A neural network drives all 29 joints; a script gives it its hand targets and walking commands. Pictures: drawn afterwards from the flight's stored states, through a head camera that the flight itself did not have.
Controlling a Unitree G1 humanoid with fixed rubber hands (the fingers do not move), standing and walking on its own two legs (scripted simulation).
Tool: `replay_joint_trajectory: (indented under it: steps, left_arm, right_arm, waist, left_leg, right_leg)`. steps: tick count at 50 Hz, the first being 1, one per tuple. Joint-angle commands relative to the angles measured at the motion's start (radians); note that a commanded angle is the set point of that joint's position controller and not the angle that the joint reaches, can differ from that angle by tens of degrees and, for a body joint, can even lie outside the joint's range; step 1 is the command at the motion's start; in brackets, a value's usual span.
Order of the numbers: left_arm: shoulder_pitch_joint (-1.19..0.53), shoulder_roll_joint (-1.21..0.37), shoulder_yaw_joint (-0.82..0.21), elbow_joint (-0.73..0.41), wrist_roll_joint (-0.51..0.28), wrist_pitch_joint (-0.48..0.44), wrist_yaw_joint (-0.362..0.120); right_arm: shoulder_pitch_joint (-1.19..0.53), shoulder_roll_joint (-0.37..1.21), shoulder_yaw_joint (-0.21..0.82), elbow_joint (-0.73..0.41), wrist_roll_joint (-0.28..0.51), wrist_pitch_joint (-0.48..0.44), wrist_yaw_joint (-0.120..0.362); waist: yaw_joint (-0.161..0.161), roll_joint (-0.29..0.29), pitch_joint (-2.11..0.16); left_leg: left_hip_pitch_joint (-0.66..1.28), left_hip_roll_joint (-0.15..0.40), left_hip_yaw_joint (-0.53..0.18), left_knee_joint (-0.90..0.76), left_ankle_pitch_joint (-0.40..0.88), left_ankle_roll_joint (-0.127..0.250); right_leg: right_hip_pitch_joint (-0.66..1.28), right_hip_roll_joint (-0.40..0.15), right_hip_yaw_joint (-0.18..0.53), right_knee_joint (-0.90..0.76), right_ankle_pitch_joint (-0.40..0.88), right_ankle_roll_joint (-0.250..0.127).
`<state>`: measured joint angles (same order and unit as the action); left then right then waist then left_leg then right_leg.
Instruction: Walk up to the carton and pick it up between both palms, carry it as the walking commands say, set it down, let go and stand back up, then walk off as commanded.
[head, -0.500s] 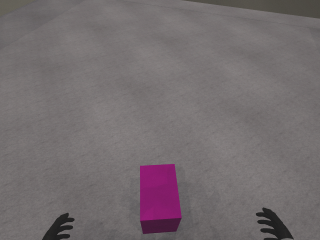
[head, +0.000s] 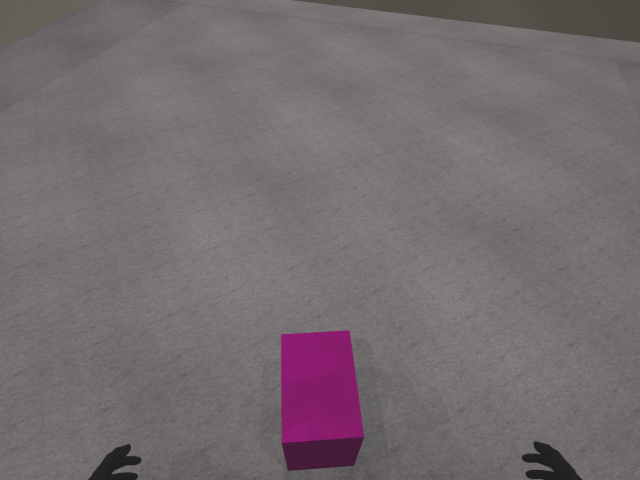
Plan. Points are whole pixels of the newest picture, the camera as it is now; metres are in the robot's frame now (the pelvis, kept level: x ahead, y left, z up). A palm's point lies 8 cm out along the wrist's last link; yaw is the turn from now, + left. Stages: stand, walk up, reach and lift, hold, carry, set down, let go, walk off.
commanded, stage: stand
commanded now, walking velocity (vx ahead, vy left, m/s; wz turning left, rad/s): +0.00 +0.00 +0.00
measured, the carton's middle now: (318, 401) +0.42 +0.01 -0.63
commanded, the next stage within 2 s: walk off in 0.94 s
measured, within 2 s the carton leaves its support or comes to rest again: rests again in 1.80 s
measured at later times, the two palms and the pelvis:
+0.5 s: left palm out of the picture +0.07 +0.30 -0.10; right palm out of the picture +0.08 -0.31 -0.10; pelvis -0.01 +0.00 +0.00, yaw +0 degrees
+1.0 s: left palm out of the picture +0.07 +0.31 -0.10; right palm out of the picture +0.08 -0.31 -0.10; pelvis -0.02 +0.00 +0.00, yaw +0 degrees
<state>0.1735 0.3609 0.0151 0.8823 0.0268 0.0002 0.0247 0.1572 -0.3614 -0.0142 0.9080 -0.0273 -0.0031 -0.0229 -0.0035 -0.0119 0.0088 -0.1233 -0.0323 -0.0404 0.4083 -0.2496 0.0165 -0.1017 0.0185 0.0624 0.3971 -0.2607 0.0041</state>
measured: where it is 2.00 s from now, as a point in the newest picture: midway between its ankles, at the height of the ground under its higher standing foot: outside the picture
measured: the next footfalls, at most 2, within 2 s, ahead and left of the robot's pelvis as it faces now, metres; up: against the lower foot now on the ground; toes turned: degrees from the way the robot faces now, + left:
left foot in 1.46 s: +0.12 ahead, +0.20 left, +0.00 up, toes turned +7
right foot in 1.74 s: +0.20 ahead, +0.00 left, +0.00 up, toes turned -3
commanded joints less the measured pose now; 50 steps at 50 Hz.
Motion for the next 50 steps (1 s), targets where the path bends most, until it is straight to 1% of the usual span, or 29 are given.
replay_joint_trajectory:
  steps: [1, 21, 50]
  left_arm:
    - [-0.032, 0.155, 0.031, -0.038, -0.001, -0.013, 0.003]
    - [-0.044, 0.177, 0.023, 0.044, -0.005, -0.017, -0.005]
    - [-0.071, 0.193, 0.017, 0.103, -0.011, -0.018, -0.009]
  right_arm:
    - [-0.038, -0.165, -0.032, -0.038, 0.001, -0.012, -0.003]
    - [-0.049, -0.186, -0.025, 0.036, 0.006, -0.016, 0.002]
    - [-0.065, -0.200, -0.019, 0.085, 0.012, -0.020, 0.004]
  waist:
    - [0.001, 0.009, -0.016]
    - [0.001, 0.011, 0.003]
    - [0.002, 0.012, -0.005]
  left_leg:
    - [0.007, 0.118, -0.091, -0.061, 0.232, -0.003]
    - [0.001, 0.127, -0.104, -0.099, 0.165, 0.002]
    - [0.014, 0.136, -0.108, -0.114, 0.196, 0.006]
  right_leg:
    - [-0.020, -0.103, 0.073, -0.058, 0.212, -0.010]
    - [-0.019, -0.112, 0.085, -0.098, 0.159, -0.015]
    - [-0.001, -0.123, 0.082, -0.110, 0.187, -0.020]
